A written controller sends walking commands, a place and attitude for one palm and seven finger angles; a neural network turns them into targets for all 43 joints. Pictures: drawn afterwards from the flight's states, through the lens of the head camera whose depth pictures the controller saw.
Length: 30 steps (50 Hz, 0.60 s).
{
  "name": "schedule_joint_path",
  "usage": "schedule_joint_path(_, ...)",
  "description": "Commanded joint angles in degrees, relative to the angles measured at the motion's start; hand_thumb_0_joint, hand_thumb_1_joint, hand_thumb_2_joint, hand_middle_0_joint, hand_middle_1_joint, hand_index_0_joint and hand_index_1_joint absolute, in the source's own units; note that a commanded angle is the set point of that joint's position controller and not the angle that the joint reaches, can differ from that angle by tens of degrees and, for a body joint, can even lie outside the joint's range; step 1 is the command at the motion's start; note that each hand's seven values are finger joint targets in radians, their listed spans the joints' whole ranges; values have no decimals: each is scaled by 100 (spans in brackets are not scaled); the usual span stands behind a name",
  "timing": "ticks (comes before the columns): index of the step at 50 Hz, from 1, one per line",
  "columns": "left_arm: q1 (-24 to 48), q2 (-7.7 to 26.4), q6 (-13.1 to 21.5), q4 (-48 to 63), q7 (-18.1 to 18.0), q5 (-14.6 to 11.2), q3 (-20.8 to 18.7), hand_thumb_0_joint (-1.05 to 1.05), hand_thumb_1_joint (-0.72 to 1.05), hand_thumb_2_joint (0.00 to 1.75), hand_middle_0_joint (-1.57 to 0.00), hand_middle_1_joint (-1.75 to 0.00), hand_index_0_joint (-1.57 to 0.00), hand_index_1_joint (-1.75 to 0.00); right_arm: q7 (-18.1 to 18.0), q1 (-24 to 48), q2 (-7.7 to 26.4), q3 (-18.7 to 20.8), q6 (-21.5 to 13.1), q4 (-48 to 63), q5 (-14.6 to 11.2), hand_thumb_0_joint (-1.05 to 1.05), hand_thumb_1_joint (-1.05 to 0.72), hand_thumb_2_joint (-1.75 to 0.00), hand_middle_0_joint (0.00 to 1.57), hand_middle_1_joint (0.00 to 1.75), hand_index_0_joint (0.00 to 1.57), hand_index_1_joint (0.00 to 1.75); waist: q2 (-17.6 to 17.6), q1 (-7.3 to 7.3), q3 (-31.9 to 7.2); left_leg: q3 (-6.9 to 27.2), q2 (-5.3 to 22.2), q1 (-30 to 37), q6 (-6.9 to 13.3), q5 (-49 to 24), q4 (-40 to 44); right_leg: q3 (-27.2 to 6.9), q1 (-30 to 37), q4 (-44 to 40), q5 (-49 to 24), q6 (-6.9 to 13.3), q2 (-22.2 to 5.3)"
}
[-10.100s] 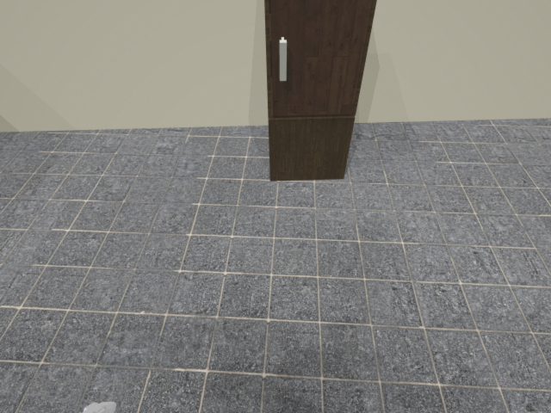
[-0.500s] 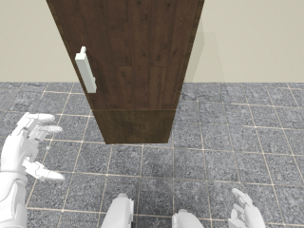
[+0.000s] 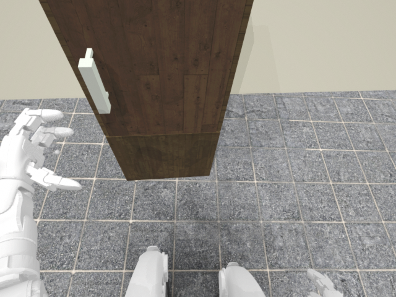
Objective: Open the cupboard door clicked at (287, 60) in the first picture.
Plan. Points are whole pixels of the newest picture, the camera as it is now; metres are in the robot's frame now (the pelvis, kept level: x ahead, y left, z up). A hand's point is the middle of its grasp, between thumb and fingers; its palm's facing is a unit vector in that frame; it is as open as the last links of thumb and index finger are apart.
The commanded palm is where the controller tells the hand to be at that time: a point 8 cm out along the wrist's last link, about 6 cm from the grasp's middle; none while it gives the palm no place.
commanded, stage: move the hooked fingers beside the handle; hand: left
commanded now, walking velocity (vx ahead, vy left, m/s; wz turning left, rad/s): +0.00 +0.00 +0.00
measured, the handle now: (97, 82) +0.57 +0.26 +0.04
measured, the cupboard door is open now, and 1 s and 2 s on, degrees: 0 0 0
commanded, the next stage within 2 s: slide the fingers in behind the handle in 1.84 s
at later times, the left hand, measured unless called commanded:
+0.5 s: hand (68, 126) +0.43 +0.28 +0.05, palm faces +0.10 -0.99 -0.02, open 14.0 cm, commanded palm +0.41 +0.32 +0.04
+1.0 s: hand (75, 100) +0.50 +0.29 +0.04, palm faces +0.11 -0.99 -0.02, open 14.0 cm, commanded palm +0.50 +0.32 +0.04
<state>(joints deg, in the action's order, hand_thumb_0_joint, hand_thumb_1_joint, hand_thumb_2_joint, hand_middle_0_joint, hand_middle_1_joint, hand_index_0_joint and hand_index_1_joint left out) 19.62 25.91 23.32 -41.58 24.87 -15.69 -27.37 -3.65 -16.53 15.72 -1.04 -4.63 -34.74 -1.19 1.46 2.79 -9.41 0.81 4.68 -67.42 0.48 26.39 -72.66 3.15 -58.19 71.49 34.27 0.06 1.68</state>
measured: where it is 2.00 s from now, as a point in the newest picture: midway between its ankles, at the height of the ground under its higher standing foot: outside the picture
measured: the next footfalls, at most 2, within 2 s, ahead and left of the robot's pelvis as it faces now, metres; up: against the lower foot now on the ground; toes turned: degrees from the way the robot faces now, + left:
none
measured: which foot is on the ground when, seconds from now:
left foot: down 0.00-1.00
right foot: down 0.00-1.00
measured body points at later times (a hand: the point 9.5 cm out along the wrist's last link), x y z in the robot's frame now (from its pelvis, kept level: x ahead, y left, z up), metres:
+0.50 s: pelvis +0.00 +0.00 -0.01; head +0.12 +0.03 +0.42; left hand +0.42 +0.34 +0.05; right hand +0.08 -0.27 -0.12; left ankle +0.07 +0.12 -0.62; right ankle +0.00 -0.13 -0.62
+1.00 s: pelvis -0.01 +0.00 -0.03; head +0.15 +0.04 +0.39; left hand +0.49 +0.34 +0.05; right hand +0.02 -0.28 -0.13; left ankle +0.07 +0.12 -0.62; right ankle +0.00 -0.13 -0.62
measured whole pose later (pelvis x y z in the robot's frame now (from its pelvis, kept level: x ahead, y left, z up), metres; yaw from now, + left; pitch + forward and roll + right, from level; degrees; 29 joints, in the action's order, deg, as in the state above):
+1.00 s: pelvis -0.01 +0.00 -0.03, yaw -2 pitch +28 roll -6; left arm 51.8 41.9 22.5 -68.3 23.1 -5.7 -32.1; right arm -2.6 -18.0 16.7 -3.4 1.9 -36.5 0.2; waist 1.9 9.1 -8.1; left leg 2.5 5.8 -80.6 0.7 27.3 -79.4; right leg 4.2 -70.6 77.2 34.8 0.0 3.1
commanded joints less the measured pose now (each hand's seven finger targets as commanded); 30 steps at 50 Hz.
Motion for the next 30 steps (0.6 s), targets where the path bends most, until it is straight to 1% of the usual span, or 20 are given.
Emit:
schedule_joint_path(1,1662,1479,425,941,-19,-83,-288,0,-50,30,-30,-120,-30,-120,-80,-313,993,437,-158,501,-15,0,-90,-90,20,30,20,30,528,-21,-2200,241,-185,2756,96,-1161,924,-70,-98,-1066,-1293,153,154)
schedule_joint_path(4,2036,1676,409,609,-81,16,-378,0,-50,30,-30,-120,-30,-120,-81,-367,1015,419,-76,445,-5,0,-90,-90,20,30,20,30,496,11,-1978,263,-183,2584,88,-931,950,-50,-191,-1067,-1122,155,149)
schedule_joint_path(5,2232,1730,457,623,-97,21,-408,0,-50,30,-30,-120,-30,-120,-89,-397,1018,416,-71,426,12,0,-90,-90,20,30,20,30,499,29,-2080,262,-188,2576,107,-984,888,-61,-186,-1023,-1157,163,164)
schedule_joint_path(6,2299,1886,483,524,-119,74,-522,0,-50,30,-30,-120,-30,-120,-91,-414,1032,419,-46,413,16,0,-90,-90,20,30,20,30,475,-11,-2183,266,-182,2585,94,-1020,879,-69,-155,-1003,-1169,161,154)
schedule_joint_path(8,2490,1881,556,449,-126,118,-487,0,-50,30,-30,-120,-30,-120,-88,-432,1017,417,-12,382,28,0,-90,-90,20,30,20,30,567,23,-2266,262,-176,2674,92,-1079,848,-75,-196,-994,-1193,158,156)
schedule_joint_path(9,2476,1947,591,425,-124,135,-545,0,-50,30,-30,-120,-30,-120,-81,-455,1026,422,6,382,37,0,-90,-90,20,30,20,30,650,-23,-2357,278,-170,2757,79,-1171,841,-67,-209,-965,-1239,172,160)
schedule_joint_path(10,2603,1855,612,400,-100,139,-426,0,-50,30,-30,-120,-30,-120,-73,-483,1016,412,18,374,42,0,-90,-90,20,30,20,30,697,51,-2365,278,-178,2779,97,-1233,788,-75,-285,-944,-1282,177,172)
schedule_joint_path(12,2834,2057,600,45,-91,215,-517,0,-50,30,-30,-120,-30,-120,-75,-512,1058,400,75,289,49,0,-90,-90,20,30,20,30,629,90,-2225,313,-143,2661,84,-1081,784,-52,-410,-928,-1173,164,171)
schedule_joint_path(13,2927,1961,590,-24,-69,245,-406,0,-50,30,-30,-120,-30,-120,-69,-519,1045,394,91,301,51,0,-90,-90,20,30,20,30,764,105,-2215,321,-147,2719,81,-1077,786,-51,-483,-925,-1161,168,168)
schedule_joint_path(14,2942,1985,579,-79,-63,235,-443,0,-50,30,-30,-120,-30,-120,-61,-540,1055,401,109,307,53,0,-90,-90,20,30,20,30,704,84,-2279,323,-151,2729,84,-1120,772,-48,-437,-923,-1199,168,166)
schedule_joint_path(15,3016,1986,609,3,-47,226,-429,0,-50,30,-30,-120,-30,-120,-60,-565,1063,407,117,312,65,0,-90,-90,20,30,20,30,771,93,-2439,345,-148,2864,90,-1267,735,-42,-472,-885,-1278,187,180)
schedule_joint_path(16,3036,2064,607,-46,-46,252,-476,0,-50,30,-30,-120,-30,-120,-48,-564,1069,406,141,306,65,0,-90,-90,20,30,20,30,865,45,-2513,360,-136,2931,62,-1305,757,-27,-495,-870,-1281,186,161)
schedule_joint_path(19,3268,2062,562,-313,-55,296,-421,0,-50,30,-30,-120,-30,-120,-36,-615,1081,403,211,256,65,0,-90,-90,20,30,20,30,646,165,-2355,358,-123,2774,94,-1244,696,-26,-561,-887,-1274,157,169)
schedule_joint_path(21,3437,2151,573,-443,-92,342,-469,0,-50,30,-30,-120,-30,-120,-36,-647,1094,392,238,249,72,0,-90,-90,20,30,20,30,620,175,-2399,378,-124,2714,101,-1282,654,-28,-597,-839,-1297,159,166)
schedule_joint_path(22,3619,2102,582,-442,-107,377,-371,0,-50,30,-30,-120,-30,-120,-36,-663,1084,391,258,235,74,0,-90,-90,20,30,20,30,734,218,-2423,369,-124,2736,101,-1250,629,-39,-662,-829,-1272,153,167)
schedule_joint_path(23,3722,2188,599,-470,-135,394,-432,0,-50,30,-30,-120,-30,-120,-27,-676,1085,388,269,225,84,0,-90,-90,20,30,20,30,797,199,-2426,379,-125,2743,92,-1243,619,-38,-665,-824,-1255,162,167)
schedule_joint_path(25,3852,2325,629,-552,-169,424,-509,0,-50,30,-30,-120,-30,-120,-26,-712,1114,378,300,207,96,0,-90,-90,20,30,20,30,724,237,-2451,398,-122,2710,109,-1225,586,-42,-696,-810,-1235,172,185)
schedule_joint_path(26,3896,2351,621,-690,-181,459,-502,0,-50,30,-30,-120,-30,-120,-21,-711,1111,366,321,208,91,0,-90,-90,20,30,20,30,648,255,-2470,381,-120,2605,112,-1113,572,-51,-691,-819,-1158,147,177)
schedule_joint_path(28,4070,2597,595,-898,-195,511,-623,0,-50,30,-30,-120,-30,-120,-31,-731,1124,337,353,185,88,0,-90,-90,20,30,20,30,608,292,-2403,325,-125,2337,138,-1077,481,-95,-591,-812,-1181,136,191)
schedule_joint_path(30,4318,2818,613,-891,-170,537,-700,0,-50,30,-30,-120,-30,-120,-30,-753,1130,304,368,169,106,0,-90,-90,20,30,20,30,825,294,-2493,309,-126,2278,152,-1126,393,-137,-598,-766,-1210,153,205)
